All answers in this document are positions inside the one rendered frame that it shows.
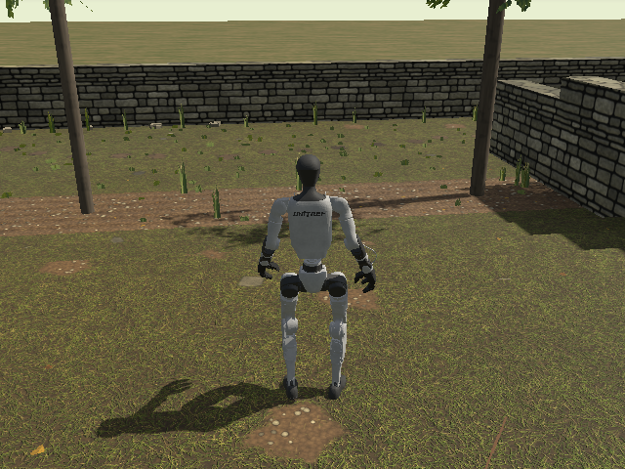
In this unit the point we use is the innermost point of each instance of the left robot hand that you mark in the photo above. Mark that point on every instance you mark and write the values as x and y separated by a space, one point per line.
262 269

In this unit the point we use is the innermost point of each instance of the right robot forearm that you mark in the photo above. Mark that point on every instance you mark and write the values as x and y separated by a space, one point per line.
362 257

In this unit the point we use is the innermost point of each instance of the humanoid robot head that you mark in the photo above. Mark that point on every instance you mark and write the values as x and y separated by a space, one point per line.
308 168

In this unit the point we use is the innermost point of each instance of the left robot forearm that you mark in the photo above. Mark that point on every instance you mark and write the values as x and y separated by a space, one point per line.
266 254

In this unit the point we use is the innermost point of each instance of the right robot upper arm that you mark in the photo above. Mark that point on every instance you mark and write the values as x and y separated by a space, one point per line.
341 206

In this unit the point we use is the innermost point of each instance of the left robot upper arm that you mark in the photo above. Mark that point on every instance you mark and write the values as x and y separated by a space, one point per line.
278 208

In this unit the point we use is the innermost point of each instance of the left robot foot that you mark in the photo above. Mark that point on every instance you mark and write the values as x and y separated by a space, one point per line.
291 391

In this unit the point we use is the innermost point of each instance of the right robot hand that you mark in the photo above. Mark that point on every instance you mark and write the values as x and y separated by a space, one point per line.
370 277

